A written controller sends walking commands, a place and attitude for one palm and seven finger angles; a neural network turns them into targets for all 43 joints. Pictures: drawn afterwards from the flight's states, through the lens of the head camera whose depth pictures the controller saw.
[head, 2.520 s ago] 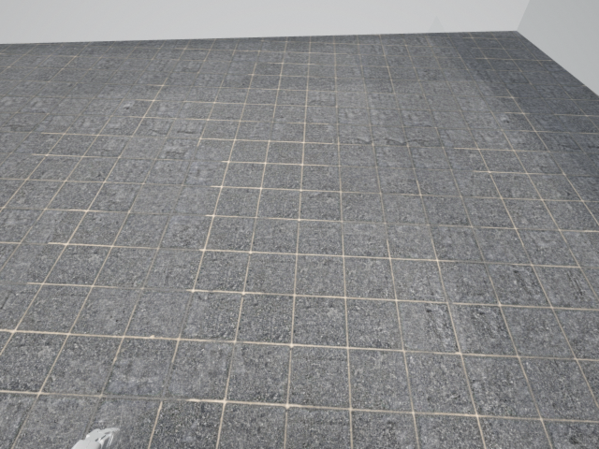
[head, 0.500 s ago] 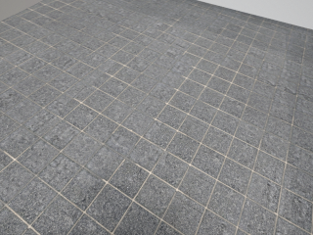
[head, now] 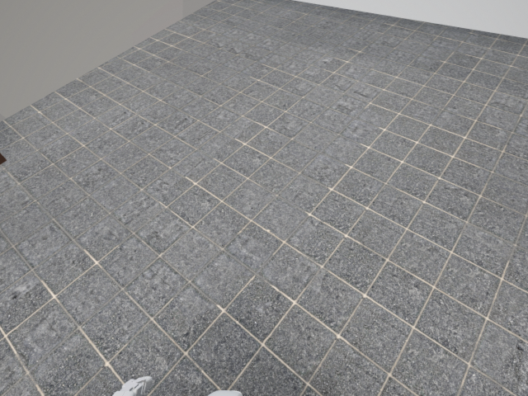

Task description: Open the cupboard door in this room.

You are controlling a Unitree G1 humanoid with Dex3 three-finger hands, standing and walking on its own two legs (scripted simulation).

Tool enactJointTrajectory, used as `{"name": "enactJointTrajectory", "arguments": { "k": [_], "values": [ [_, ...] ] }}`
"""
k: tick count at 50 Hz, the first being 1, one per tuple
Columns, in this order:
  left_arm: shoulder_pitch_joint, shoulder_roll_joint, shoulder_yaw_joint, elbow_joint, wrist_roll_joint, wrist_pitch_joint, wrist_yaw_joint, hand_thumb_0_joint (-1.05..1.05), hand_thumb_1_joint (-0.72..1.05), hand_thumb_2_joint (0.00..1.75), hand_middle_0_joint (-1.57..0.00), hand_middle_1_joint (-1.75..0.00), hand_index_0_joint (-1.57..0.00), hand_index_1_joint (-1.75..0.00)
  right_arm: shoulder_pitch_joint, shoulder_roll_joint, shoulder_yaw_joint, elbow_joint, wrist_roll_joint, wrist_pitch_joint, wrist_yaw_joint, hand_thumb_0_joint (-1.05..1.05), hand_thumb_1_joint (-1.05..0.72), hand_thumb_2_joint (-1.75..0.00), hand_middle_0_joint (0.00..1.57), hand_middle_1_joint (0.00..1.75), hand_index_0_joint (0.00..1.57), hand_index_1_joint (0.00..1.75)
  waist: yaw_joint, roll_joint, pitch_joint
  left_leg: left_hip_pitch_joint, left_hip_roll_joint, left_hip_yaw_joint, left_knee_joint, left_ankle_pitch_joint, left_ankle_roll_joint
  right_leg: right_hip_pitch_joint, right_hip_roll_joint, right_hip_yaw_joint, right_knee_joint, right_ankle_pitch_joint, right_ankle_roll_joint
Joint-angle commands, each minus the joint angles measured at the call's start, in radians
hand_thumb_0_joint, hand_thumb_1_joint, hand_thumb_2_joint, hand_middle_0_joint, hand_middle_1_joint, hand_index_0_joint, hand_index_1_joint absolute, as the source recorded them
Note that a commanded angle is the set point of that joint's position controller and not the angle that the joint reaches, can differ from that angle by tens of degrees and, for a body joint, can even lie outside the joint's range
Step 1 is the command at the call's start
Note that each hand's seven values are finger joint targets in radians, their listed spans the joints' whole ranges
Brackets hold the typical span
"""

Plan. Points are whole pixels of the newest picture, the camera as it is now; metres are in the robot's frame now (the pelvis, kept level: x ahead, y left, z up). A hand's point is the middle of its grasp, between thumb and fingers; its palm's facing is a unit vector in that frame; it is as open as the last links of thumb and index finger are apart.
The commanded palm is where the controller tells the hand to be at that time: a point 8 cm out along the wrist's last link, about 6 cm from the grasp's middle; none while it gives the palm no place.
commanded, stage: turn or walk to find it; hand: left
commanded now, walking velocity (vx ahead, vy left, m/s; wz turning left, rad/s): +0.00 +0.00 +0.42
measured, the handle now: out of the picture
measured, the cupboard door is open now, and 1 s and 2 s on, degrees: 0 0 0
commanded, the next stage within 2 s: stand and wait in 0.70 s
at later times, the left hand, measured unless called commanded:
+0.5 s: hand out of the picture -0.05 +0.26 -0.18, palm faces +0.25 -0.94 -0.23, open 7.3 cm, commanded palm none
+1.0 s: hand out of the picture -0.02 +0.20 -0.15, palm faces +0.33 -0.91 -0.26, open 7.3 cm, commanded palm none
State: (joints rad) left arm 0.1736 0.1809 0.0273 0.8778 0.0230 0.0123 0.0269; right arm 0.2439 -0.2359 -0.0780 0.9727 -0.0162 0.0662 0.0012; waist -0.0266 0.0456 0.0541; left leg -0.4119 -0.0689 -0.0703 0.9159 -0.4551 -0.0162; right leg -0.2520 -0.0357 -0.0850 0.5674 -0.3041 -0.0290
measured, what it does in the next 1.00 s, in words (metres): steps on the spot, turning left: left foot, then right foot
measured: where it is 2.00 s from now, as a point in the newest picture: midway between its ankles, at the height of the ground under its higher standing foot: outside the picture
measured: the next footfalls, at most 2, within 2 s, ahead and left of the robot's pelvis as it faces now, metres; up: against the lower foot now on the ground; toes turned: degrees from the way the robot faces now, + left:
left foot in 0.36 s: +0.00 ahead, +0.14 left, +0.00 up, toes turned +14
right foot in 0.88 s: +0.01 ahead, -0.07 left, +0.00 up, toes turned +23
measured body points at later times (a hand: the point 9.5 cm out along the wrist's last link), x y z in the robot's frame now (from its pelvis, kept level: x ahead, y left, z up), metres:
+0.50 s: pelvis -0.03 +0.05 +0.00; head +0.00 +0.09 +0.45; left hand -0.06 +0.31 -0.16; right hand +0.12 -0.18 -0.12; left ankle -0.04 +0.13 -0.73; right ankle -0.02 -0.10 -0.66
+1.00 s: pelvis -0.04 +0.00 +0.01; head -0.02 -0.02 +0.45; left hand -0.04 +0.25 -0.13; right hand +0.07 -0.22 -0.16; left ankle -0.07 +0.13 -0.70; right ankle -0.01 -0.08 -0.73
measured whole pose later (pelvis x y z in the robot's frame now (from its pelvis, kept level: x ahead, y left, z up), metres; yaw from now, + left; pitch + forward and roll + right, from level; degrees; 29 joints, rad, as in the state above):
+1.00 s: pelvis -0.04 +0.00 +0.01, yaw +20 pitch -2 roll +2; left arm 0.21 0.16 0.01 0.97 0.02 0.01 0.03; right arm 0.26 -0.21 -0.06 1.04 -0.01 0.06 -0.01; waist -0.02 0.04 0.03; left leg -0.35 -0.04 -0.04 0.77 -0.42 -0.01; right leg -0.20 -0.01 -0.06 0.51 -0.28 -0.05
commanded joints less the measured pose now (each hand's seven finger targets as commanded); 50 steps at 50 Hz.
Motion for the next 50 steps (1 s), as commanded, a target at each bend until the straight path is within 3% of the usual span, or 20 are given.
{"name": "enactJointTrajectory", "arguments": {
  "k": [1,11,13,14,16,17,18,19,20,22,25,34,39,42,43,44,45,46,47,50],
  "values": [
    [-0.01,0.173,0.047,-0.069,-0.003,-0.022,0.012,0.0,0.9,0.9,-0.2,-0.3,-0.2,-0.3,0.012,-0.076,-0.026,-0.054,-0.009,-0.01,0.016,0.0,-0.9,-0.9,0.2,0.3,0.2,0.3,0.002,-0.18,-0.008,-0.125,0.082,0.021,0.298,0.084,-0.029,0.032,-0.261,0.161,-0.277,0.202,-0.087],
    [0.131,0.227,0.066,0.007,0.009,-0.015,0.011,0.0,0.9,0.9,-0.2,-0.3,-0.2,-0.3,-0.104,-0.051,0.001,-0.065,0.004,-0.017,0.014,0.0,-0.9,-0.9,0.2,0.3,0.2,0.3,0.074,-0.242,-0.055,-0.031,0.1,0.123,-0.057,-0.013,-0.044,0.157,-0.31,0.085,-0.2,0.431,-0.121],
    [0.14,0.239,0.07,0.018,0.01,-0.012,0.01,0.0,0.9,0.9,-0.2,-0.3,-0.2,-0.3,-0.099,-0.047,0.005,-0.068,0.008,-0.024,0.012,0.0,-0.9,-0.9,0.2,0.3,0.2,0.3,0.075,-0.242,-0.076,0.029,0.089,0.147,-0.149,-0.01,-0.033,0.154,-0.32,0.076,-0.162,0.492,-0.117],
    [0.118,0.24,0.072,0.023,0.011,-0.01,0.01,0.0,0.9,0.9,-0.2,-0.3,-0.2,-0.3,-0.073,-0.045,0.007,-0.064,0.01,-0.03,0.01,0.0,-0.9,-0.9,0.2,0.3,0.2,0.3,0.054,-0.249,-0.084,0.064,0.09,0.154,-0.24,0.015,-0.028,0.159,-0.317,0.056,-0.123,0.512,-0.101],
    [0.103,0.229,0.072,0.025,-0.002,-0.001,0.007,0.0,0.9,0.9,-0.2,-0.3,-0.2,-0.3,-0.007,-0.07,0.002,-0.046,0.006,-0.04,0.008,0.0,-0.9,-0.9,0.2,0.3,0.2,0.3,0.014,-0.179,-0.107,0.25,0.095,0.16,-0.466,0.231,-0.012,0.047,-0.282,-0.014,-0.02,0.397,-0.023],
    [0.119,0.186,0.068,0.008,-0.009,0.008,0.002,0.0,0.9,0.9,-0.2,-0.3,-0.2,-0.3,0.024,-0.147,-0.012,-0.047,-0.001,-0.052,0.007,0.0,-0.9,-0.9,0.2,0.3,0.2,0.3,-0.002,0.024,-0.134,0.383,0.237,-0.017,-0.551,0.381,0.041,-0.112,-0.201,-0.073,0.142,0.167,0.04],
    [0.107,0.12,0.05,-0.03,-0.009,0.011,-0.004,0.0,0.9,0.9,-0.2,-0.3,-0.2,-0.3,0.055,-0.235,-0.032,-0.052,-0.004,-0.053,0.004,0.0,-0.9,-0.9,0.2,0.3,0.2,0.3,-0.014,0.284,-0.116,0.426,0.466,-0.285,-0.588,0.722,0.164,-0.318,-0.087,-0.088,0.346,-0.32,0.104],
    [0.03,0.141,0.043,-0.038,0.002,0.027,0.006,0.0,0.9,0.9,-0.2,-0.3,-0.2,-0.3,0.095,-0.239,-0.034,-0.031,-0.003,-0.05,-0.005,0.0,-0.9,-0.9,0.2,0.3,0.2,0.3,-0.052,0.225,-0.109,0.325,0.477,-0.272,-0.594,0.668,0.21,-0.274,-0.084,0.014,0.471,-0.346,0.092],
    [-0.008,0.135,0.05,-0.031,0.0,0.03,0.005,0.0,0.9,0.9,-0.2,-0.3,-0.2,-0.3,0.066,-0.213,-0.029,-0.032,-0.007,-0.052,-0.017,0.0,-0.9,-0.9,0.2,0.3,0.2,0.3,-0.04,0.188,-0.074,0.293,0.435,-0.268,-0.6,0.617,0.209,-0.317,-0.079,0.052,0.539,-0.29,0.091],
    [0.029,0.14,0.056,0.005,-0.002,0.025,-0.009,0.0,0.9,0.9,-0.2,-0.3,-0.2,-0.3,-0.04,-0.163,-0.01,-0.062,-0.005,-0.057,-0.024,0.0,-0.9,-0.9,0.2,0.3,0.2,0.3,0.011,0.104,-0.039,0.268,0.346,-0.162,-0.597,0.6,0.182,-0.31,-0.087,0.07,0.574,-0.14,0.097],
    [0.069,0.142,0.055,0.031,-0.004,0.024,-0.014,0.0,0.9,0.9,-0.2,-0.3,-0.2,-0.3,-0.046,-0.152,-0.005,-0.071,0.002,-0.068,-0.026,0.0,-0.9,-0.9,0.2,0.3,0.2,0.3,0.022,0.086,-0.077,0.304,0.295,-0.101,-0.591,0.679,0.169,-0.273,-0.075,0.062,0.545,-0.08,0.114],
    [-0.021,0.127,0.052,-0.018,-0.007,0.026,-0.007,0.0,0.9,0.9,-0.2,-0.3,-0.2,-0.3,0.011,-0.16,-0.02,-0.065,-0.007,-0.056,-0.022,0.0,-0.9,-0.9,0.2,0.3,0.2,0.3,-0.012,0.084,-0.058,0.305,0.299,-0.236,-0.604,0.56,0.203,-0.235,-0.042,0.073,0.348,-0.132,0.118],
    [0.013,0.099,0.036,-0.01,-0.011,0.016,0.001,0.0,0.9,0.9,-0.2,-0.3,-0.2,-0.3,0.0,-0.141,-0.02,-0.062,-0.012,-0.051,-0.021,0.0,-0.9,-0.9,0.2,0.3,0.2,0.3,0.004,0.084,-0.088,0.253,0.282,-0.257,-0.578,0.566,0.196,-0.086,-0.001,0.061,0.151,-0.123,0.089],
    [0.094,0.098,0.031,0.027,-0.012,-0.002,0.008,0.0,0.9,0.9,-0.2,-0.3,-0.2,-0.3,-0.009,-0.117,-0.01,-0.046,-0.002,-0.054,-0.019,0.0,-0.9,-0.9,0.2,0.3,0.2,0.3,0.047,0.042,-0.117,0.163,0.225,-0.209,-0.511,0.493,0.134,0.119,-0.002,0.052,-0.14,0.083,0.077],
    [0.11,0.132,0.033,0.039,-0.008,-0.013,0.013,0.0,0.9,0.9,-0.2,-0.3,-0.2,-0.3,0.005,-0.078,-0.002,-0.038,0.006,-0.058,-0.015,0.0,-0.9,-0.9,0.2,0.3,0.2,0.3,0.05,-0.044,-0.126,0.085,0.173,-0.16,-0.44,0.386,0.084,0.219,-0.077,0.131,-0.235,0.137,0.06],
    [0.098,0.195,0.038,0.043,0.001,-0.026,0.019,0.0,0.9,0.9,-0.2,-0.3,-0.2,-0.3,0.025,-0.023,0.011,-0.043,0.014,-0.061,-0.009,0.0,-0.9,-0.9,0.2,0.3,0.2,0.3,0.031,-0.218,-0.114,-0.028,0.069,-0.037,-0.338,0.181,0.02,0.26,-0.264,0.326,-0.271,0.202,-0.011],
    [0.1,0.225,0.043,0.034,-0.001,-0.027,0.015,0.0,0.9,0.9,-0.2,-0.3,-0.2,-0.3,-0.012,-0.03,0.011,-0.057,0.004,-0.048,-0.014,0.0,-0.9,-0.9,0.2,0.3,0.2,0.3,0.057,-0.306,-0.073,-0.036,0.036,0.003,-0.234,-0.047,0.001,0.153,-0.37,0.412,-0.31,0.254,-0.11],
    [0.085,0.209,0.042,0.034,-0.004,-0.028,0.015,0.0,0.9,0.9,-0.2,-0.3,-0.2,-0.3,-0.027,-0.059,0.003,-0.049,-0.005,-0.032,-0.015,0.0,-0.9,-0.9,0.2,0.3,0.2,0.3,0.053,-0.317,-0.025,-0.009,0.065,-0.018,-0.137,-0.068,0.005,0.044,-0.356,0.405,-0.331,0.223,-0.144],
    [0.051,0.176,0.031,0.043,-0.004,-0.028,0.013,0.0,0.9,0.9,-0.2,-0.3,-0.2,-0.3,-0.015,-0.051,0.001,-0.017,-0.003,-0.027,-0.014,0.0,-0.9,-0.9,0.2,0.3,0.2,0.3,0.033,-0.231,0.0,0.009,0.065,-0.01,-0.071,-0.023,0.004,0.018,-0.304,0.361,-0.325,0.217,-0.15],
    [0.024,0.141,0.022,0.052,-0.005,-0.027,0.01,0.0,0.9,0.9,-0.2,-0.3,-0.2,-0.3,0.039,-0.02,0.005,0.038,0.0,-0.023,-0.009,0.0,-0.9,-0.9,0.2,0.3,0.2,0.3,0.009,-0.165,0.012,0.036,0.085,0.038,-0.01,0.051,-0.008,0.017,-0.214,0.208,-0.297,0.271,-0.112]
  ]
}}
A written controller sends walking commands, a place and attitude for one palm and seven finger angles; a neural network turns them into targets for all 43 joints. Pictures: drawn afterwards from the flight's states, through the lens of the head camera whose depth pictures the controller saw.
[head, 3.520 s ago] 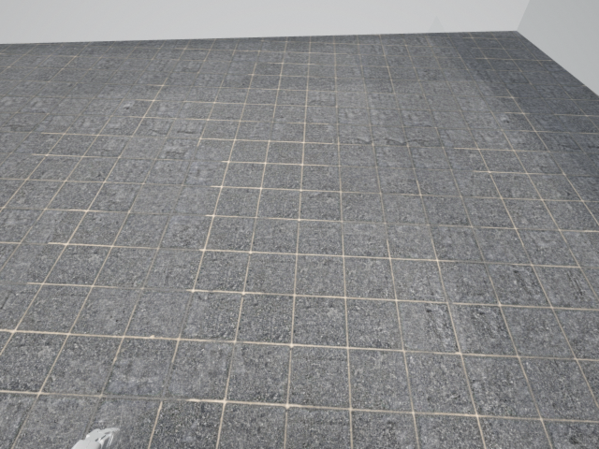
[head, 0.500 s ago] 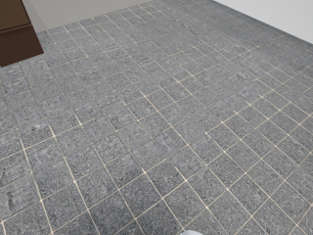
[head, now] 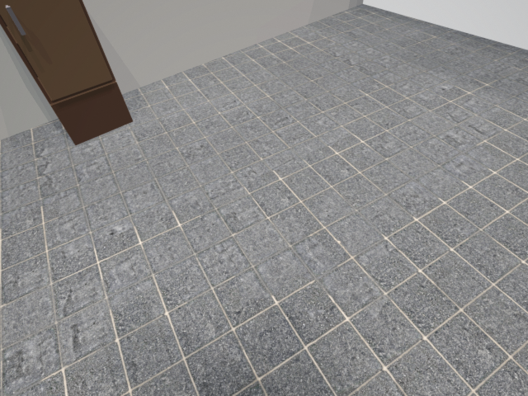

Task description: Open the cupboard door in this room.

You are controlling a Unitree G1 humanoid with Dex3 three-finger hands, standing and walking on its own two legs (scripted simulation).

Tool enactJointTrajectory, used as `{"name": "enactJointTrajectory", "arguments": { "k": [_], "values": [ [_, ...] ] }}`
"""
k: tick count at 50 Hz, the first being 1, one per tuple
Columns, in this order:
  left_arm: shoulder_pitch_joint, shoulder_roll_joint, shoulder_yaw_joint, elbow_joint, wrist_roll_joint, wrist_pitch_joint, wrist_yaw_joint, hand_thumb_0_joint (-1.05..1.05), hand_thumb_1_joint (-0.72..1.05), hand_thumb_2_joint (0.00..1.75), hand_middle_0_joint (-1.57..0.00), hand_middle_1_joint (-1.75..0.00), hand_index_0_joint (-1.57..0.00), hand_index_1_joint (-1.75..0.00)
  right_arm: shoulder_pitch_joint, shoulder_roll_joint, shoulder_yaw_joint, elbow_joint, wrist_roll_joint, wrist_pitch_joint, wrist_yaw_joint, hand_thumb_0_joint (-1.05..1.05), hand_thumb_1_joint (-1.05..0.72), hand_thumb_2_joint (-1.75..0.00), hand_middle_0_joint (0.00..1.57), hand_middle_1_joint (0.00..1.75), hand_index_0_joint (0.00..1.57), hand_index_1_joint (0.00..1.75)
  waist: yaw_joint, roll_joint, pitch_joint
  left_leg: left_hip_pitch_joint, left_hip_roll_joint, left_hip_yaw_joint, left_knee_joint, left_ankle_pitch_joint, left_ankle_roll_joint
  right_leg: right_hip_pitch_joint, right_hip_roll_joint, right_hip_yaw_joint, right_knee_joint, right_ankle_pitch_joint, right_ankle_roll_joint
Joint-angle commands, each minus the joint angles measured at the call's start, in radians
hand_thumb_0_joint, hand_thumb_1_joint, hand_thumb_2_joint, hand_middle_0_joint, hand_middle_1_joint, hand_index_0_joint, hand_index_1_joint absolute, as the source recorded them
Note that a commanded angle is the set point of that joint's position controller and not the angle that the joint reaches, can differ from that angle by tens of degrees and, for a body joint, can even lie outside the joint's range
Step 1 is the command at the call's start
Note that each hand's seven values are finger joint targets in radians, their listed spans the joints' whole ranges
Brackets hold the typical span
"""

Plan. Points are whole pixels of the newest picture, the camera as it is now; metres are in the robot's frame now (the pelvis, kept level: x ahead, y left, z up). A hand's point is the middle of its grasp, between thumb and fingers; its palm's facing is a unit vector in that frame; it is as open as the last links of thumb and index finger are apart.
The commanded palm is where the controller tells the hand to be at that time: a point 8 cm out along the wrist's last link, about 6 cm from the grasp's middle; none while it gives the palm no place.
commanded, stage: stand and wait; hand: left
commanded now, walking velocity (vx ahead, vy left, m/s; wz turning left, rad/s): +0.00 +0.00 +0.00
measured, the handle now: (15, 20) +1.67 +1.26 -0.02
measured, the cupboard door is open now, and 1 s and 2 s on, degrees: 0 0 0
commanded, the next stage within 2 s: turn or walk to find it in 0.50 s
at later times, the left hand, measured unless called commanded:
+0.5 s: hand out of the picture -0.07 +0.18 -0.18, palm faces +0.06 -0.99 -0.15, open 7.3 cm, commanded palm none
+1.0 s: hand out of the picture -0.05 +0.19 -0.18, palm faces +0.07 -0.98 -0.18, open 7.3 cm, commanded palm none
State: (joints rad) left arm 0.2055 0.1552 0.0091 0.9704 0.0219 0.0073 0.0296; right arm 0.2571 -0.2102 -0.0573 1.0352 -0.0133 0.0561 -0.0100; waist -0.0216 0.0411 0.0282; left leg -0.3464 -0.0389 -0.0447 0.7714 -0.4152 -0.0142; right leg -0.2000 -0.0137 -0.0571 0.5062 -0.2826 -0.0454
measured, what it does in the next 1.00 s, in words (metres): steps on the spot: left foot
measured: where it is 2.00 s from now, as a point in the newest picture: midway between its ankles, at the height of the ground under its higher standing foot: outside the picture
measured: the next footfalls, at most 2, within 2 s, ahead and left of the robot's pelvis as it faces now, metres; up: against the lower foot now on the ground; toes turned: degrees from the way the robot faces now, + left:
left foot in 0.24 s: +0.00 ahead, +0.15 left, +0.00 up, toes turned +3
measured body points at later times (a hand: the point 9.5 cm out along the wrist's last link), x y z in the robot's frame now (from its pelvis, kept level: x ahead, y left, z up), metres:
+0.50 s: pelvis -0.03 +0.02 +0.00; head -0.04 +0.03 +0.45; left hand -0.07 +0.23 -0.16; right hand -0.01 -0.20 -0.15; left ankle -0.04 +0.14 -0.74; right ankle +0.00 -0.09 -0.74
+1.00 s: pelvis -0.04 +0.03 +0.00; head -0.03 +0.03 +0.45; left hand -0.06 +0.25 -0.16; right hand -0.05 -0.18 -0.16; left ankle -0.04 +0.14 -0.74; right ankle +0.00 -0.09 -0.74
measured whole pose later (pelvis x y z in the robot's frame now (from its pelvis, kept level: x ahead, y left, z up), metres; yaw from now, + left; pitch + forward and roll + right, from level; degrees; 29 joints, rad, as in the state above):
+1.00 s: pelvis -0.04 +0.03 +0.00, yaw +2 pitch -1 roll +0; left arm 0.30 0.13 0.01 1.12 0.02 0.01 0.04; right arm 0.32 -0.12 -0.01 1.13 -0.01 0.00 -0.03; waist 0.00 0.00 0.02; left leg -0.21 -0.01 0.02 0.46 -0.24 0.01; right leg -0.25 -0.05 -0.08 0.47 -0.20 0.00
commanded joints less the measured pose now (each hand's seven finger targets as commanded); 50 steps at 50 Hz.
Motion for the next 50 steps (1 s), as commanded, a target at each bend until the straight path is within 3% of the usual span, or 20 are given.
{"name": "enactJointTrajectory", "arguments": {
  "k": [1,6,7,10,12,13,14,15,17,20,25,34,43,47,50],
  "values": [
    [0.015,0.156,0.038,-0.029,-0.005,-0.023,0.006,0.0,0.9,0.9,-0.2,-0.3,-0.2,-0.3,0.021,-0.043,-0.015,-0.019,-0.003,-0.013,0.001,0.0,-0.9,-0.9,0.2,0.3,0.2,0.3,0.012,-0.17,0.036,-0.024,0.059,0.021,0.125,0.017,-0.014,-0.029,-0.225,0.173,-0.237,0.26,-0.091],
    [0.104,0.159,0.045,0.031,0.002,-0.023,0.007,0.0,0.9,0.9,-0.2,-0.3,-0.2,-0.3,-0.019,-0.023,0.0,-0.006,0.0,-0.025,-0.008,0.0,-0.9,-0.9,0.2,0.3,0.2,0.3,0.051,-0.198,0.022,0.018,0.083,0.055,-0.067,-0.024,-0.017,0.032,-0.239,0.217,-0.218,0.328,-0.119],
    [0.103,0.165,0.047,0.04,0.001,-0.023,0.008,0.0,0.9,0.9,-0.2,-0.3,-0.2,-0.3,-0.003,-0.018,0.004,0.004,0.002,-0.03,-0.011,0.0,-0.9,-0.9,0.2,0.3,0.2,0.3,0.044,-0.184,-0.004,0.047,0.082,0.06,-0.134,-0.004,-0.017,0.057,-0.234,0.21,-0.2,0.358,-0.118],
    [0.086,0.143,0.037,0.069,-0.012,-0.021,0.009,0.0,0.9,0.9,-0.2,-0.3,-0.2,-0.3,0.063,-0.012,0.016,0.053,0.005,-0.047,-0.02,0.0,-0.9,-0.9,0.2,0.3,0.2,0.3,0.011,-0.14,-0.034,0.233,0.09,0.058,-0.388,0.21,-0.007,-0.002,-0.183,0.164,-0.14,0.32,-0.048],
    [0.108,0.098,0.025,0.081,-0.017,-0.02,0.005,0.0,0.9,0.9,-0.2,-0.3,-0.2,-0.3,0.055,-0.055,0.019,0.064,0.002,-0.064,-0.027,0.0,-0.9,-0.9,0.2,0.3,0.2,0.3,0.03,-0.026,-0.04,0.275,0.183,-0.006,-0.39,0.418,0.026,-0.037,-0.104,0.1,-0.126,0.242,0.015],
    [0.114,0.089,0.022,0.092,-0.015,-0.019,0.005,0.0,0.9,0.9,-0.2,-0.3,-0.2,-0.3,0.04,-0.063,0.021,0.067,0.001,-0.067,-0.032,0.0,-0.9,-0.9,0.2,0.3,0.2,0.3,0.034,-0.034,-0.034,0.261,0.195,-0.003,-0.375,0.433,0.029,-0.029,-0.093,0.094,-0.134,0.234,0.023],
    [0.105,0.088,0.019,0.11,-0.016,-0.01,0.006,0.0,0.9,0.9,-0.2,-0.3,-0.2,-0.3,0.021,-0.058,0.023,0.076,0.003,-0.07,-0.032,0.0,-0.9,-0.9,0.2,0.3,0.2,0.3,0.037,0.071,-0.019,0.222,0.195,-0.017,-0.406,0.413,0.034,-0.006,-0.088,0.078,-0.121,0.191,0.034],
    [0.105,0.093,0.017,0.12,-0.016,-0.007,0.005,0.0,0.9,0.9,-0.2,-0.3,-0.2,-0.3,0.017,-0.046,0.028,0.077,0.004,-0.07,-0.032,0.0,-0.9,-0.9,0.2,0.3,0.2,0.3,0.039,0.076,0.003,0.183,0.196,-0.021,-0.439,0.373,0.039,0.024,-0.084,0.061,-0.123,0.164,0.043],
    [0.128,0.086,0.008,0.142,-0.013,-0.007,0.002,0.0,0.9,0.9,-0.2,-0.3,-0.2,-0.3,0.007,-0.041,0.031,0.078,0.005,-0.069,-0.033,0.0,-0.9,-0.9,0.2,0.3,0.2,0.3,0.047,0.021,0.045,0.153,0.18,-0.01,-0.457,0.284,0.036,0.023,-0.086,0.073,-0.154,0.145,0.043],
    [0.14,0.08,0.001,0.159,-0.011,-0.006,0.001,0.0,0.9,0.9,-0.2,-0.3,-0.2,-0.3,0.033,-0.033,0.033,0.084,0.005,-0.065,-0.033,0.0,-0.9,-0.9,0.2,0.3,0.2,0.3,0.036,-0.018,0.071,0.147,0.161,-0.007,-0.474,0.202,0.035,-0.003,-0.091,0.087,-0.185,0.088,0.041],
    [0.159,0.073,0.0,0.164,-0.009,-0.007,0.002,0.0,0.9,0.9,-0.2,-0.3,-0.2,-0.3,0.059,-0.03,0.034,0.082,0.004,-0.066,-0.03,0.0,-0.9,-0.9,0.2,0.3,0.2,0.3,0.034,-0.022,0.078,0.125,0.151,-0.01,-0.494,0.125,0.039,-0.013,-0.092,0.089,-0.195,0.045,0.044],
    [0.16,0.064,0.013,0.137,-0.004,0.0,0.006,0.0,0.9,0.9,-0.2,-0.3,-0.2,-0.3,0.077,-0.037,0.022,0.055,0.0,-0.057,-0.021,0.0,-0.9,-0.9,0.2,0.3,0.2,0.3,0.041,-0.002,0.081,0.016,0.154,-0.075,-0.497,0.03,0.058,-0.021,-0.091,0.039,-0.12,-0.01,0.055],
    [0.157,0.067,0.009,0.137,-0.009,-0.017,0.008,0.0,0.9,0.9,-0.2,-0.3,-0.2,-0.3,0.122,-0.004,0.031,0.077,0.002,-0.069,-0.021,0.0,-0.9,-0.9,0.2,0.3,0.2,0.3,0.03,-0.069,0.045,0.076,0.129,-0.031,-0.443,0.176,0.046,-0.022,-0.109,0.081,-0.155,0.026,0.039],
    [0.149,0.079,0.017,0.129,-0.008,-0.011,0.01,0.0,0.9,0.9,-0.2,-0.3,-0.2,-0.3,0.116,-0.005,0.031,0.072,0.001,-0.063,-0.019,0.0,-0.9,-0.9,0.2,0.3,0.2,0.3,0.034,-0.061,0.08,0.03,0.124,-0.034,-0.43,0.167,0.046,-0.026,-0.114,0.072,-0.143,-0.004,0.042],
    [0.139,0.1,0.034,0.103,-0.007,-0.004,0.012,0.0,0.9,0.9,-0.2,-0.3,-0.2,-0.3,0.103,-0.015,0.021,0.045,-0.001,-0.052,-0.014,0.0,-0.9,-0.9,0.2,0.3,0.2,0.3,0.037,-0.065,0.064,-0.018,0.11,-0.033,-0.371,0.17,0.046,-0.029,-0.143,0.069,-0.13,-0.053,0.036]
  ]
}}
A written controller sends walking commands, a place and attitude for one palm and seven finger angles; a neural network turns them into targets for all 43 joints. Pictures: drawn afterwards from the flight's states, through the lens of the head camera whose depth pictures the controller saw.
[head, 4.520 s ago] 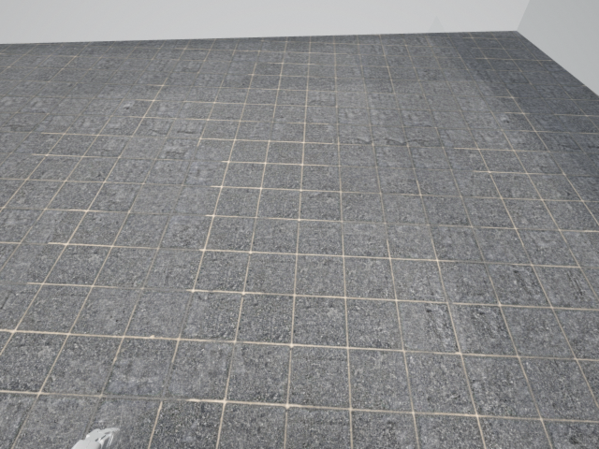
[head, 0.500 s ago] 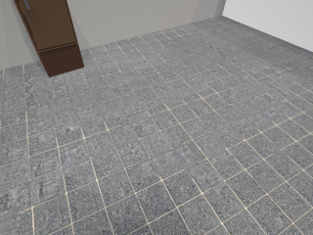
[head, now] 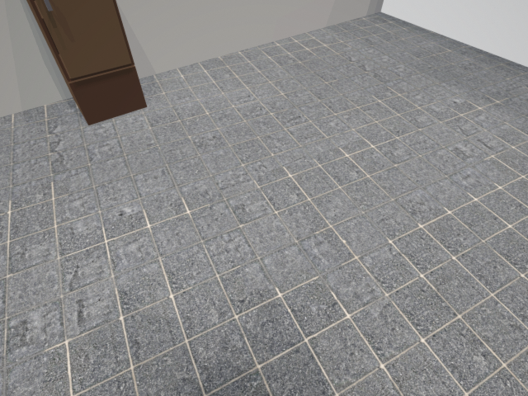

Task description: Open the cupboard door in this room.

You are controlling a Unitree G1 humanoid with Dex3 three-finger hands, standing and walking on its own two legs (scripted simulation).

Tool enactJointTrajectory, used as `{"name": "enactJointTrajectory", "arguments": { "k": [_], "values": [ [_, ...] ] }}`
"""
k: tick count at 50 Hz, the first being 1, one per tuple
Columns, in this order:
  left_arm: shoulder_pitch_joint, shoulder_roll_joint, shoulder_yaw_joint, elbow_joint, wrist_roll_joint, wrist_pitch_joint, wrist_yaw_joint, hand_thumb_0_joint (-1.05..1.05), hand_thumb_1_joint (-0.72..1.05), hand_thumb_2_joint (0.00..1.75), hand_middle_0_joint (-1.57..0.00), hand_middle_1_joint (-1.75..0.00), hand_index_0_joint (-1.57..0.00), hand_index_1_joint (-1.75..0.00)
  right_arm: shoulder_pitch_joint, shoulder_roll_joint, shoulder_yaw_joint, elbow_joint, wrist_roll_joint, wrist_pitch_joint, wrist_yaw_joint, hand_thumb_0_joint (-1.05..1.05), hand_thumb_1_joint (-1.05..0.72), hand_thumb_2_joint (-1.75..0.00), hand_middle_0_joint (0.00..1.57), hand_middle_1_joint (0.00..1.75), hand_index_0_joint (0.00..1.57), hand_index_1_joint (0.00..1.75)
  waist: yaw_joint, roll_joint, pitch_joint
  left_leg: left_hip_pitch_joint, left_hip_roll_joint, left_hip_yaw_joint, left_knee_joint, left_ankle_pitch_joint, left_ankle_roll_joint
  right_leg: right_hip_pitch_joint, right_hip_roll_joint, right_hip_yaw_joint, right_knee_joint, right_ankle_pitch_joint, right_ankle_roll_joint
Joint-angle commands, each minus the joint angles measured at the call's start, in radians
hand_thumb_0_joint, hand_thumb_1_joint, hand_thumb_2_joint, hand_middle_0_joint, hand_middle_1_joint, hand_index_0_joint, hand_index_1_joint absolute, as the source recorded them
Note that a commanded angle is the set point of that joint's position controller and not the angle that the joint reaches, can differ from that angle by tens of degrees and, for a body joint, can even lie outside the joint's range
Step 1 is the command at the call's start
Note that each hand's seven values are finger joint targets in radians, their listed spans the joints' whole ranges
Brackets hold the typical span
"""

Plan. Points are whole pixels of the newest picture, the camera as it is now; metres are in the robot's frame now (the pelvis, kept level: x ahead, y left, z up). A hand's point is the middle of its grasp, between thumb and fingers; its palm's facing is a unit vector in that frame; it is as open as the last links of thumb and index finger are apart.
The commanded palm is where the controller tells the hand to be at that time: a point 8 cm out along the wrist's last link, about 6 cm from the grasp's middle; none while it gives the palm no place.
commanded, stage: turn or walk to find it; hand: left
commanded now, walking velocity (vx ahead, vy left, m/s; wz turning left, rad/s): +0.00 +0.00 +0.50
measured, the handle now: out of the picture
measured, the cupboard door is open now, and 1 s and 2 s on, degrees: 0 0 0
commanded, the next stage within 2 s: stand and wait in 0.10 s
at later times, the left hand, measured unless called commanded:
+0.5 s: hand out of the picture +0.03 +0.18 -0.17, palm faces +0.11 -0.97 -0.23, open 7.3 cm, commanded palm none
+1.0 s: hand out of the picture +0.00 +0.17 -0.17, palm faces +0.09 -0.97 -0.22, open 7.3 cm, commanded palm none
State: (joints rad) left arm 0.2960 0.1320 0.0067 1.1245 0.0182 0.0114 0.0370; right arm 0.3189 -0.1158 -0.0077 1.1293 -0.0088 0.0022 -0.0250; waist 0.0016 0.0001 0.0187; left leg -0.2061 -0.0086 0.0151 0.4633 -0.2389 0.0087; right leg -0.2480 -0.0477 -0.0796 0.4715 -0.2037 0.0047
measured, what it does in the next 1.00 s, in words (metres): stands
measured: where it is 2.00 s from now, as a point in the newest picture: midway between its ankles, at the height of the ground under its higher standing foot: outside the picture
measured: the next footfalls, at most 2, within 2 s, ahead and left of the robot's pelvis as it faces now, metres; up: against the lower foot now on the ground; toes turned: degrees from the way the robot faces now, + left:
none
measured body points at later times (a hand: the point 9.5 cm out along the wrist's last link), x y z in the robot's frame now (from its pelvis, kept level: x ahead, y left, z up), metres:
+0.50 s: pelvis +0.01 +0.00 +0.00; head +0.02 -0.01 +0.45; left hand +0.02 +0.23 -0.15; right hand +0.07 -0.23 -0.16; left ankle +0.01 +0.11 -0.74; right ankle +0.01 -0.12 -0.74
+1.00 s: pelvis +0.01 -0.02 +0.00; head +0.02 -0.02 +0.45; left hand -0.01 +0.22 -0.15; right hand +0.03 -0.26 -0.15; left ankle +0.01 +0.11 -0.74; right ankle +0.01 -0.12 -0.74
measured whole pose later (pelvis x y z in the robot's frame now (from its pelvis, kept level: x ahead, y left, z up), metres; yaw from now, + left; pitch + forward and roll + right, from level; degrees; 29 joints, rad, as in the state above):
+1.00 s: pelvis +0.01 -0.02 +0.00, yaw +4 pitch -2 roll +0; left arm 0.26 0.19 0.00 1.14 0.01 -0.01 0.02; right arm 0.25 -0.20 0.00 1.15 -0.01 -0.01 -0.03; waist 0.01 0.01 0.05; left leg -0.16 -0.01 -0.06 0.40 -0.21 -0.01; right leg -0.13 0.01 -0.06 0.40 -0.23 -0.03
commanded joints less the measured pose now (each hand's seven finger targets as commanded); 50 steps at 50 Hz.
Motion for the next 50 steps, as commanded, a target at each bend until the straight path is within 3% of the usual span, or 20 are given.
{"name": "enactJointTrajectory", "arguments": {
  "k": [1,4,6,8,9,11,12,14,15,17,19,21,22,25,29,33,50],
  "values": [
    [0.042,0.134,0.043,-0.062,-0.003,-0.006,0.005,0.0,0.9,0.9,-0.2,-0.3,-0.2,-0.3,0.036,-0.109,-0.031,-0.059,-0.007,0.007,0.003,0.0,-0.9,-0.9,0.2,0.3,0.2,0.3,0.014,-0.047,0.075,-0.178,0.069,-0.085,-0.034,-0.019,0.021,0.013,-0.127,0.101,-0.104,-0.162,-0.02],
    [0.012,0.164,0.062,-0.1,0.001,0.001,0.007,0.0,0.9,0.9,-0.2,-0.3,-0.2,-0.3,0.04,-0.111,-0.044,-0.091,-0.011,0.02,0.007,0.0,-0.9,-0.9,0.2,0.3,0.2,0.3,0.004,-0.092,0.042,-0.178,0.047,-0.052,0.087,-0.031,0.013,-0.024,-0.203,0.131,-0.132,-0.228,-0.06],
    [-0.014,0.169,0.068,-0.124,0.004,0.002,0.006,0.0,0.9,0.9,-0.2,-0.3,-0.2,-0.3,0.046,-0.104,-0.048,-0.103,-0.014,0.023,0.008,0.0,-0.9,-0.9,0.2,0.3,0.2,0.3,-0.005,-0.09,0.013,-0.139,0.048,-0.044,0.136,-0.036,0.011,-0.067,-0.231,0.133,-0.132,-0.241,-0.077],
    [-0.046,0.16,0.065,-0.134,0.004,0.004,0.005,0.0,0.9,0.9,-0.2,-0.3,-0.2,-0.3,0.061,-0.1,-0.047,-0.105,-0.015,0.019,0.009,0.0,-0.9,-0.9,0.2,0.3,0.2,0.3,-0.018,-0.041,0.009,-0.109,0.063,-0.088,0.082,-0.01,0.019,-0.1,-0.189,0.082,-0.08,-0.233,-0.057],
    [-0.061,0.144,0.06,-0.138,0.003,0.007,0.005,0.0,0.9,0.9,-0.2,-0.3,-0.2,-0.3,0.063,-0.111,-0.046,-0.107,-0.015,0.016,0.009,0.0,-0.9,-0.9,0.2,0.3,0.2,0.3,-0.022,0.031,0.026,-0.127,0.088,-0.15,0.014,-0.008,0.031,-0.107,-0.134,0.039,-0.02,-0.231,-0.029],
    [-0.047,0.103,0.049,-0.137,-0.001,0.007,0.002,0.0,0.9,0.9,-0.2,-0.3,-0.2,-0.3,0.034,-0.166,-0.049,-0.117,-0.016,-0.002,0.0,0.0,-0.9,-0.9,0.2,0.3,0.2,0.3,-0.004,0.213,0.028,-0.166,0.196,-0.36,-0.175,0.013,0.089,-0.053,-0.014,-0.031,0.154,-0.135,0.021],
    [-0.038,0.097,0.043,-0.13,0.002,0.006,0.001,0.0,0.9,0.9,-0.2,-0.3,-0.2,-0.3,0.013,-0.183,-0.049,-0.122,-0.012,-0.008,-0.008,0.0,-0.9,-0.9,0.2,0.3,0.2,0.3,0.004,0.228,0.027,-0.145,0.219,-0.397,-0.198,0.085,0.119,-0.052,0.0,-0.01,0.203,-0.152,0.021],
    [-0.014,0.09,0.035,-0.109,-0.001,0.0,0.0,0.0,0.9,0.9,-0.2,-0.3,-0.2,-0.3,0.005,-0.179,-0.046,-0.117,-0.01,-0.019,-0.018,0.0,-0.9,-0.9,0.2,0.3,0.2,0.3,0.014,0.177,-0.019,-0.059,0.226,-0.378,-0.156,0.281,0.153,-0.059,-0.003,0.038,0.219,-0.193,0.016],
    [-0.005,0.086,0.031,-0.1,-0.003,-0.003,-0.001,0.0,0.9,0.9,-0.2,-0.3,-0.2,-0.3,-0.009,-0.179,-0.044,-0.111,-0.011,-0.021,-0.02,0.0,-0.9,-0.9,0.2,0.3,0.2,0.3,0.021,0.164,-0.022,-0.036,0.216,-0.345,-0.132,0.347,0.152,-0.043,-0.006,0.046,0.174,-0.188,0.018],
    [0.032,0.096,0.025,-0.073,-0.006,-0.016,-0.001,0.0,0.9,0.9,-0.2,-0.3,-0.2,-0.3,-0.019,-0.172,-0.037,-0.104,-0.006,-0.023,-0.019,0.0,-0.9,-0.9,0.2,0.3,0.2,0.3,0.036,0.102,-0.047,-0.034,0.159,-0.263,-0.051,0.413,0.106,0.073,-0.02,0.058,-0.021,-0.016,0.019],
    [0.036,0.137,0.024,-0.06,-0.005,-0.028,0.004,0.0,0.9,0.9,-0.2,-0.3,-0.2,-0.3,-0.003,-0.141,-0.033,-0.098,0.003,-0.027,-0.011,0.0,-0.9,-0.9,0.2,0.3,0.2,0.3,0.012,0.023,-0.057,-0.068,0.088,-0.176,-0.016,0.315,0.036,0.153,-0.103,0.123,-0.051,0.209,-0.011],
    [-0.006,0.156,0.023,-0.06,-0.009,-0.034,0.001,0.0,0.9,0.9,-0.2,-0.3,-0.2,-0.3,-0.005,-0.129,-0.027,-0.082,0.0,-0.014,-0.009,0.0,-0.9,-0.9,0.2,0.3,0.2,0.3,-0.005,-0.102,-0.032,-0.045,0.055,-0.12,-0.016,0.19,0.002,0.107,-0.146,0.162,-0.082,0.196,-0.044],
    [-0.017,0.154,0.021,-0.06,-0.009,-0.034,0.0,0.0,0.9,0.9,-0.2,-0.3,-0.2,-0.3,-0.004,-0.13,-0.024,-0.075,-0.002,-0.012,-0.008,0.0,-0.9,-0.9,0.2,0.3,0.2,0.3,-0.011,-0.11,-0.013,-0.023,0.056,-0.114,-0.032,0.181,0.0,0.078,-0.145,0.158,-0.095,0.175,-0.048],
    [-0.024,0.147,0.015,-0.057,-0.01,-0.031,0.0,0.0,0.9,0.9,-0.2,-0.3,-0.2,-0.3,-0.017,-0.145,-0.019,-0.058,-0.002,-0.016,-0.005,0.0,-0.9,-0.9,0.2,0.3,0.2,0.3,-0.005,-0.048,0.007,0.002,0.077,-0.138,-0.071,0.234,0.01,0.071,-0.097,0.121,-0.094,0.125,-0.023],
    [-0.007,0.148,0.011,-0.039,-0.009,-0.029,-0.002,0.0,0.9,0.9,-0.2,-0.3,-0.2,-0.3,-0.043,-0.163,-0.015,-0.048,0.0,-0.018,-0.006,0.0,-0.9,-0.9,0.2,0.3,0.2,0.3,0.005,-0.035,0.038,0.009,0.082,-0.138,-0.089,0.201,0.013,0.063,-0.081,0.123,-0.131,0.055,-0.016],
    [-0.01,0.156,0.012,-0.034,-0.012,-0.032,-0.003,0.0,0.9,0.9,-0.2,-0.3,-0.2,-0.3,-0.044,-0.169,-0.01,-0.037,-0.001,-0.021,-0.008,0.0,-0.9,-0.9,0.2,0.3,0.2,0.3,0.003,-0.007,0.032,0.014,0.082,-0.137,-0.102,0.207,0.01,0.086,-0.079,0.126,-0.141,0.069,-0.021],
    [-0.035,0.222,0.028,-0.036,-0.012,-0.04,-0.011,0.0,0.9,0.9,-0.2,-0.3,-0.2,-0.3,-0.065,-0.237,-0.02,-0.029,-0.001,-0.029,-0.01,0.0,-0.9,-0.9,0.2,0.3,0.2,0.3,0.006,-0.006,0.028,0.029,0.093,-0.132,-0.121,0.168,0.014,0.107,-0.078,0.14,-0.179,0.03,-0.04]
  ]
}}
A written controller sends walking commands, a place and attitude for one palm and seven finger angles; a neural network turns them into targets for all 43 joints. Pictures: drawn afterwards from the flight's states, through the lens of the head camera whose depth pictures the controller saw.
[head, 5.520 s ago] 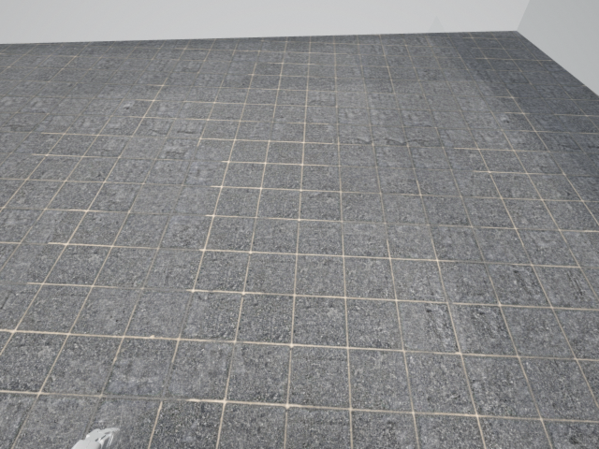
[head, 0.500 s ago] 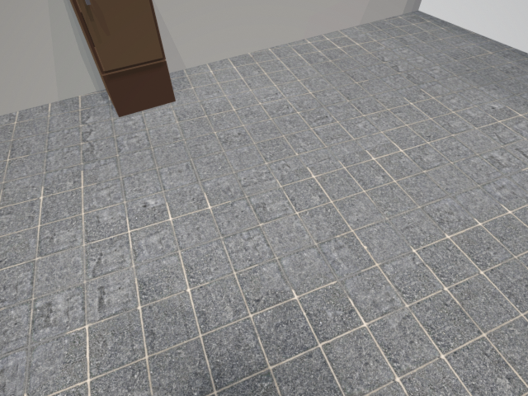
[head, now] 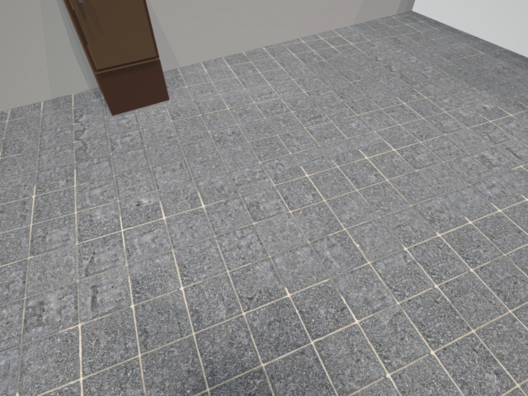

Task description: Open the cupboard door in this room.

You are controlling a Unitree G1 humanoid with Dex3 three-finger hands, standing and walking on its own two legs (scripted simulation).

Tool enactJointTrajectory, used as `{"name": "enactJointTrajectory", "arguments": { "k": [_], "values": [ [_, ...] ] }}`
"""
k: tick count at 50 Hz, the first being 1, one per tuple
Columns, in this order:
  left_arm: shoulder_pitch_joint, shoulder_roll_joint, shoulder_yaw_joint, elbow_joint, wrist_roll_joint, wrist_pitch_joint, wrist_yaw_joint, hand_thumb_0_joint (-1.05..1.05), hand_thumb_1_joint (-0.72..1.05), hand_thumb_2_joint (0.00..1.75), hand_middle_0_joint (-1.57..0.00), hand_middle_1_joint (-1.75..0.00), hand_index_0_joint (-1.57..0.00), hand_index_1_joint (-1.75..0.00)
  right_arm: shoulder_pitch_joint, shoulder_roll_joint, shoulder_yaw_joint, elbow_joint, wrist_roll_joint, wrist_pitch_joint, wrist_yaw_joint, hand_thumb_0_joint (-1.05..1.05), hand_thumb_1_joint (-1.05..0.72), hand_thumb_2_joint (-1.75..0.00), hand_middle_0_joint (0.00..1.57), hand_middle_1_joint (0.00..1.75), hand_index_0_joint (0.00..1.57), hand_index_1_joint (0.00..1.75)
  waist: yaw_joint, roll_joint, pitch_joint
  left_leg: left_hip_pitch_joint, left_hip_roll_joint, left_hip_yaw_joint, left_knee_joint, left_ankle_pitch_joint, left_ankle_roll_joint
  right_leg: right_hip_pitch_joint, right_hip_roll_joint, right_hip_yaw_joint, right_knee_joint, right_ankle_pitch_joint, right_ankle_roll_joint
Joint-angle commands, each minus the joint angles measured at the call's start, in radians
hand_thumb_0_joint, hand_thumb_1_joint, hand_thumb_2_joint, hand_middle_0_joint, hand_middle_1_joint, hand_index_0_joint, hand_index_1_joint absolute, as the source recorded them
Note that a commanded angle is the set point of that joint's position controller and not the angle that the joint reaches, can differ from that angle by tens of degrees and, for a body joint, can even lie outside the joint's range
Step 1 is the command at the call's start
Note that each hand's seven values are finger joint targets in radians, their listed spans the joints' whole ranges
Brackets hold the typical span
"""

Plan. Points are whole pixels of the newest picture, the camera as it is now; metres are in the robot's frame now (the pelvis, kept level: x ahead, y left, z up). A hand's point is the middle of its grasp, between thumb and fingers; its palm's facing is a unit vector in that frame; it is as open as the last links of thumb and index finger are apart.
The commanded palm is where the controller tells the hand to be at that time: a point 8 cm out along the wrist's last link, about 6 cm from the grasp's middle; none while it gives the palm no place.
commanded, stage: stand and wait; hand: left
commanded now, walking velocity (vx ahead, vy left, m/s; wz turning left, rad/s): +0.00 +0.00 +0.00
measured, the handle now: out of the picture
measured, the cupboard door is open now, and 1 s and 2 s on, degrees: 0 0 0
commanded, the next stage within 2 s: turn or walk to find it in 0.40 s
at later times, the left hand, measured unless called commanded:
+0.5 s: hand out of the picture +0.07 +0.25 -0.16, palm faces -0.01 -0.94 -0.33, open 7.3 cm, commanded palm none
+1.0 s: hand out of the picture +0.02 +0.23 -0.18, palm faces +0.18 -0.95 -0.25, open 7.3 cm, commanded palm none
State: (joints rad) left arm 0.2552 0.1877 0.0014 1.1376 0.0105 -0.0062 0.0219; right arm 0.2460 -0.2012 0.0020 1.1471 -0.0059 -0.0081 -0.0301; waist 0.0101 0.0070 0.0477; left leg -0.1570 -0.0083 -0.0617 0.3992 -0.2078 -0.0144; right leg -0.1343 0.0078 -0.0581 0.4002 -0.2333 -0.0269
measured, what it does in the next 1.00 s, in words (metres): lifts its right foot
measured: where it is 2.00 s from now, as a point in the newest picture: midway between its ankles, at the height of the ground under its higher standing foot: outside the picture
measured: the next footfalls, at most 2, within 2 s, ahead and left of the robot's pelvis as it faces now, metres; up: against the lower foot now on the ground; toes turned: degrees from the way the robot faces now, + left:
right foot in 1.20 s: +0.03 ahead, -0.14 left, +0.00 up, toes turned +20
left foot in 1.64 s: -0.10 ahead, +0.08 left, +0.00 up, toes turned +31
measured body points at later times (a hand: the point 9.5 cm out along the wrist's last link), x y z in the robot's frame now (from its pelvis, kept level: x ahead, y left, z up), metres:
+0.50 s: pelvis +0.00 +0.01 +0.00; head +0.00 +0.00 +0.45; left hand +0.07 +0.30 -0.13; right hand +0.06 -0.29 -0.13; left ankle +0.01 +0.13 -0.74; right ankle -0.01 -0.10 -0.74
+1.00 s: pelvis -0.02 +0.01 -0.01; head +0.03 +0.03 +0.44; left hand +0.01 +0.28 -0.16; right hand +0.05 -0.21 -0.16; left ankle +0.01 +0.12 -0.74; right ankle -0.04 -0.12 -0.68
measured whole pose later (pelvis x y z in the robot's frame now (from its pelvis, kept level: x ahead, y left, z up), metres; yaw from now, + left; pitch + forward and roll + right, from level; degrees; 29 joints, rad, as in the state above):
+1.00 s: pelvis -0.02 +0.01 -0.01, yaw +12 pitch +1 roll -1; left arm 0.14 0.23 0.03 0.97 0.02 0.05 0.03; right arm 0.25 -0.17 -0.02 0.98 -0.02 0.03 -0.01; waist -0.02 0.00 0.09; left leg -0.32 -0.08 -0.15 0.50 -0.18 0.03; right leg -0.41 -0.01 0.00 1.01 -0.50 0.04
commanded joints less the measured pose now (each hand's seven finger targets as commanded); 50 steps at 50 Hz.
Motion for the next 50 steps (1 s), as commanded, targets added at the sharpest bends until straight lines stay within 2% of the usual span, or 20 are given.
{"name": "enactJointTrajectory", "arguments": {
  "k": [1,10,17,22,25,28,32,35,38,39,40,41,42,43,44,45,47,49,50],
  "values": [
    [-0.001,0.177,0.035,-0.05,-0.004,-0.024,0.003,0.0,0.9,0.9,-0.2,-0.3,-0.2,-0.3,0.003,-0.16,-0.029,-0.048,-0.004,-0.019,-0.004,0.0,-0.9,-0.9,0.2,0.3,0.2,0.3,-0.001,-0.013,-0.002,-0.023,0.094,-0.055,-0.058,0.138,0.037,-0.001,-0.133,0.119,-0.109,0.064,-0.009],
    [-0.064,0.247,0.044,-0.072,-0.002,-0.023,-0.005,0.0,0.9,0.9,-0.2,-0.3,-0.2,-0.3,-0.046,-0.225,-0.033,-0.063,-0.007,-0.02,0.005,0.0,-0.9,-0.9,0.2,0.3,0.2,0.3,0.002,-0.016,0.009,-0.034,0.097,-0.065,-0.08,0.087,0.037,-0.008,-0.137,0.138,-0.136,-0.018,-0.01],
    [-0.121,0.3,0.047,-0.086,-0.001,-0.025,-0.012,0.0,0.9,0.9,-0.2,-0.3,-0.2,-0.3,-0.099,-0.284,-0.035,-0.082,-0.008,-0.023,0.01,0.0,-0.9,-0.9,0.2,0.3,0.2,0.3,0.0,-0.005,-0.024,-0.01,0.109,-0.077,-0.093,0.106,0.037,0.004,-0.139,0.144,-0.139,0.015,-0.007],
    [-0.152,0.327,0.046,-0.094,-0.002,-0.022,-0.013,0.0,0.9,0.9,-0.2,-0.3,-0.2,-0.3,-0.131,-0.316,-0.032,-0.097,-0.006,-0.023,0.015,0.0,-0.9,-0.9,0.2,0.3,0.2,0.3,0.001,0.012,-0.04,-0.017,0.116,-0.091,-0.095,0.152,0.037,0.034,-0.143,0.124,-0.117,0.074,0.002],
    [-0.134,0.282,0.038,-0.1,-0.002,-0.003,-0.006,0.0,0.9,0.9,-0.2,-0.3,-0.2,-0.3,-0.119,-0.269,-0.024,-0.109,-0.008,-0.007,0.021,0.0,-0.9,-0.9,0.2,0.3,0.2,0.3,0.005,0.015,-0.044,-0.058,0.116,-0.097,-0.062,0.179,0.032,0.034,-0.151,0.096,-0.072,0.075,0.019],
    [-0.11,0.24,0.032,-0.107,-0.003,0.014,0.002,0.0,0.9,0.9,-0.2,-0.3,-0.2,-0.3,-0.089,-0.221,-0.015,-0.12,-0.011,0.012,0.024,0.0,-0.9,-0.9,0.2,0.3,0.2,0.3,0.006,-0.006,-0.058,-0.108,0.108,-0.1,-0.018,0.211,0.023,0.045,-0.164,0.078,-0.03,0.1,0.028],
    [-0.096,0.255,0.045,-0.14,-0.001,0.019,0.008,0.0,0.9,0.9,-0.2,-0.3,-0.2,-0.3,-0.073,-0.219,-0.026,-0.153,-0.011,0.024,0.026,0.0,-0.9,-0.9,0.2,0.3,0.2,0.3,0.008,-0.041,-0.091,-0.158,0.085,-0.094,0.076,0.253,0.019,0.067,-0.214,0.074,0.012,0.166,0.002],
    [-0.105,0.265,0.056,-0.174,0.003,0.022,0.013,0.0,0.9,0.9,-0.2,-0.3,-0.2,-0.3,-0.041,-0.205,-0.04,-0.176,-0.012,0.033,0.027,0.0,-0.9,-0.9,0.2,0.3,0.2,0.3,-0.002,-0.096,-0.099,-0.174,0.061,-0.048,0.189,0.194,0.009,0.043,-0.289,0.087,0.018,0.19,-0.046],
    [-0.12,0.253,0.059,-0.209,0.007,0.025,0.014,0.0,0.9,0.9,-0.2,-0.3,-0.2,-0.3,-0.019,-0.181,-0.054,-0.194,-0.013,0.041,0.027,0.0,-0.9,-0.9,0.2,0.3,0.2,0.3,-0.015,-0.128,-0.071,-0.166,0.058,0.003,0.268,0.048,0.007,-0.032,-0.327,0.061,0.045,0.189,-0.076],
    [-0.127,0.246,0.061,-0.217,0.008,0.028,0.014,0.0,0.9,0.9,-0.2,-0.3,-0.2,-0.3,-0.008,-0.18,-0.057,-0.202,-0.014,0.041,0.028,0.0,-0.9,-0.9,0.2,0.3,0.2,0.3,-0.023,-0.111,-0.061,-0.149,0.074,0.002,0.252,0.057,0.014,-0.073,-0.323,0.038,0.07,0.158,-0.069],
    [-0.133,0.234,0.063,-0.227,0.009,0.031,0.013,0.0,0.9,0.9,-0.2,-0.3,-0.2,-0.3,0.004,-0.178,-0.059,-0.203,-0.016,0.039,0.03,0.0,-0.9,-0.9,0.2,0.3,0.2,0.3,-0.034,-0.049,-0.048,-0.123,0.099,-0.044,0.184,0.139,0.031,-0.12,-0.281,-0.01,0.134,0.109,-0.037],
    [-0.143,0.204,0.06,-0.238,0.005,0.037,0.012,0.0,0.9,0.9,-0.2,-0.3,-0.2,-0.3,0.027,-0.205,-0.064,-0.207,-0.023,0.034,0.03,0.0,-0.9,-0.9,0.2,0.3,0.2,0.3,-0.048,0.102,-0.029,-0.128,0.16,-0.236,0.056,0.204,0.076,-0.177,-0.167,-0.066,0.276,-0.033,0.018],
    [-0.159,0.173,0.057,-0.256,0.0,0.04,0.015,0.0,0.9,0.9,-0.2,-0.3,-0.2,-0.3,0.056,-0.247,-0.076,-0.214,-0.027,0.028,0.025,0.0,-0.9,-0.9,0.2,0.3,0.2,0.3,-0.066,0.254,-0.008,-0.132,0.263,-0.5,-0.117,0.224,0.153,-0.247,-0.038,-0.07,0.473,-0.287,0.061],
    [-0.152,0.174,0.06,-0.263,0.006,0.041,0.018,0.0,0.9,0.9,-0.2,-0.3,-0.2,-0.3,0.076,-0.261,-0.084,-0.208,-0.022,0.024,0.013,0.0,-0.9,-0.9,0.2,0.3,0.2,0.3,-0.064,0.257,-0.03,-0.071,0.289,-0.58,-0.148,0.24,0.201,-0.319,-0.037,0.041,0.607,-0.376,0.056],
    [-0.151,0.182,0.062,-0.265,0.008,0.036,0.016,0.0,0.9,0.9,-0.2,-0.3,-0.2,-0.3,0.069,-0.256,-0.085,-0.209,-0.019,0.022,0.008,0.0,-0.9,-0.9,0.2,0.3,0.2,0.3,-0.049,0.197,-0.049,-0.026,0.286,-0.57,-0.116,0.233,0.228,-0.364,-0.05,0.088,0.663,-0.353,0.054],
    [-0.143,0.168,0.064,-0.26,0.008,0.031,0.013,0.0,0.9,0.9,-0.2,-0.3,-0.2,-0.3,0.056,-0.239,-0.085,-0.215,-0.02,0.021,0.005,0.0,-0.9,-0.9,0.2,0.3,0.2,0.3,-0.041,0.147,-0.078,0.002,0.264,-0.525,-0.094,0.239,0.234,-0.377,-0.049,0.106,0.685,-0.314,0.057],
    [-0.125,0.147,0.062,-0.254,0.005,0.026,0.008,0.0,0.9,0.9,-0.2,-0.3,-0.2,-0.3,0.04,-0.22,-0.087,-0.225,-0.019,0.02,0.002,0.0,-0.9,-0.9,0.2,0.3,0.2,0.3,-0.034,0.108,-0.122,0.033,0.215,-0.44,-0.074,0.248,0.218,-0.366,-0.041,0.103,0.662,-0.259,0.068],
    [-0.126,0.13,0.059,-0.261,0.002,0.024,0.006,0.0,0.9,0.9,-0.2,-0.3,-0.2,-0.3,0.05,-0.217,-0.091,-0.225,-0.019,0.021,0.002,0.0,-0.9,-0.9,0.2,0.3,0.2,0.3,-0.04,0.094,-0.139,0.062,0.199,-0.419,-0.061,0.275,0.217,-0.36,-0.031,0.094,0.595,-0.257,0.076],
    [-0.127,0.121,0.059,-0.265,0.0,0.024,0.007,0.0,0.9,0.9,-0.2,-0.3,-0.2,-0.3,0.054,-0.215,-0.095,-0.225,-0.019,0.023,0.003,0.0,-0.9,-0.9,0.2,0.3,0.2,0.3,-0.044,0.106,-0.139,0.056,0.194,-0.418,-0.061,0.271,0.217,-0.341,-0.026,0.093,0.555,-0.256,0.079]
  ]
}}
